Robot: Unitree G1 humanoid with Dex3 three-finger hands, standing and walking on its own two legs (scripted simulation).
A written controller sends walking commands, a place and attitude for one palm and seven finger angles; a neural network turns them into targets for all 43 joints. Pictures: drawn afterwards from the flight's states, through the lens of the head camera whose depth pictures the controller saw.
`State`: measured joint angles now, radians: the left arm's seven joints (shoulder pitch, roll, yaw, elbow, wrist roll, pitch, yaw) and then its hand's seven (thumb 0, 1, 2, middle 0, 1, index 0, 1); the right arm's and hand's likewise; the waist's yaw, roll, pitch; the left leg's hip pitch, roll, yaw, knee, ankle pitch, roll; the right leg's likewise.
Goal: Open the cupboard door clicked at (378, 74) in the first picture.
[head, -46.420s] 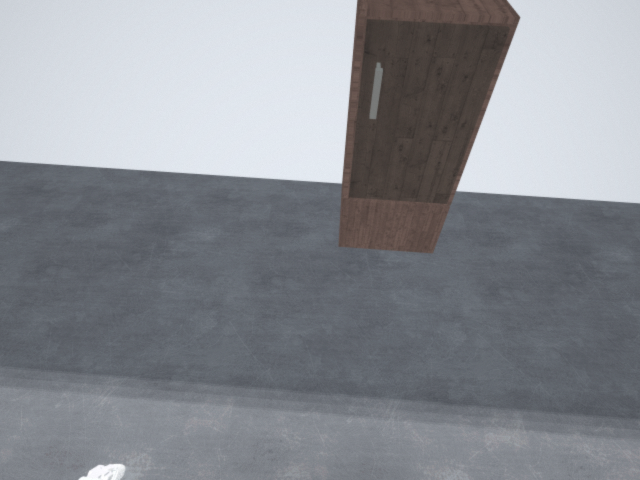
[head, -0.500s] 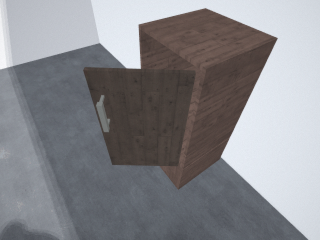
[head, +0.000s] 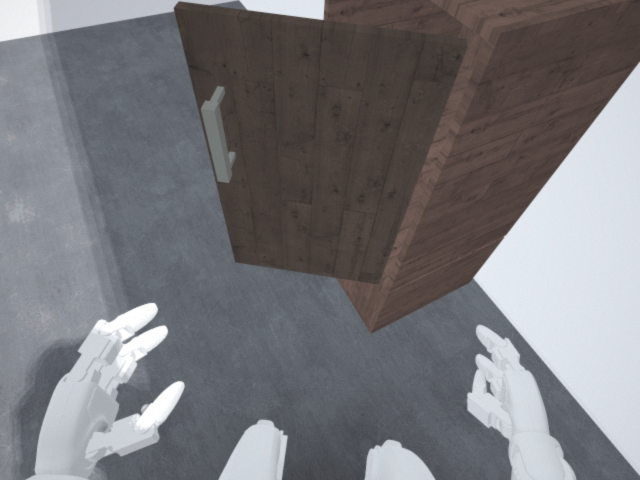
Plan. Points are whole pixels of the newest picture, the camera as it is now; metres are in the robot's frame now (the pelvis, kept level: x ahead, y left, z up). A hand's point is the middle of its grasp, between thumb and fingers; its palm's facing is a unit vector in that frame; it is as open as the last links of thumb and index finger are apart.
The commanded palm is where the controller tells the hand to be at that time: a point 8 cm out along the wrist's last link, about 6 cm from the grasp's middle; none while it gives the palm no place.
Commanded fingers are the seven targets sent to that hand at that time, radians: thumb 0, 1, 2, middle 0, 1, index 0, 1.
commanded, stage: raise the hand with hooked fingers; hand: left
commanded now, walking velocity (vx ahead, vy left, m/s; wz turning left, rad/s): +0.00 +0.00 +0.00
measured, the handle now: (222, 136) +0.56 +0.23 +0.06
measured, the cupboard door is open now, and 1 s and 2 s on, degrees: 54 54 54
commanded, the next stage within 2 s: move the hooked fingers beside the handle in 1.52 s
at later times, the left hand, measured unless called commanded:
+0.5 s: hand (136, 338) +0.24 +0.24 +0.05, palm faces -0.03 -1.00 -0.07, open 12.5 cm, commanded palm +0.22 +0.30 +0.06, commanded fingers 0.00 -0.38 0.35 -0.29 -1.12 -0.29 -1.12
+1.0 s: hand (100, 285) +0.29 +0.29 +0.07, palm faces -0.02 -1.00 -0.07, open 13.9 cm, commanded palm +0.27 +0.34 +0.07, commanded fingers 0.00 -0.50 0.30 -0.30 -1.20 -0.30 -1.20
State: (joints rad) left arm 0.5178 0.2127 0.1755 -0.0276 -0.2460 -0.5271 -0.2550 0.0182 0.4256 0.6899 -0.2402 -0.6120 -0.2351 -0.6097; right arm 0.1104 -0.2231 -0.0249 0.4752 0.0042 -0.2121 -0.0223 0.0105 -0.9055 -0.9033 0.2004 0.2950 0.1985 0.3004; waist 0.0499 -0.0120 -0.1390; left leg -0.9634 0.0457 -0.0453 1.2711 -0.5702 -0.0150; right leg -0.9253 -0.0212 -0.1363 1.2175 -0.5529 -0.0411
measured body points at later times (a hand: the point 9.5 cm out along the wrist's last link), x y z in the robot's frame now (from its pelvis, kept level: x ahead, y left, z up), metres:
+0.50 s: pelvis +0.00 +0.02 +0.01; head +0.08 +0.03 +0.46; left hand +0.24 +0.29 +0.06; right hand +0.15 -0.25 -0.06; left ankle +0.03 +0.13 -0.63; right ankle +0.03 -0.10 -0.63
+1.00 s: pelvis +0.00 +0.03 +0.02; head +0.08 +0.04 +0.47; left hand +0.28 +0.34 +0.08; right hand +0.16 -0.22 -0.05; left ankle +0.03 +0.13 -0.63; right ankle +0.03 -0.10 -0.63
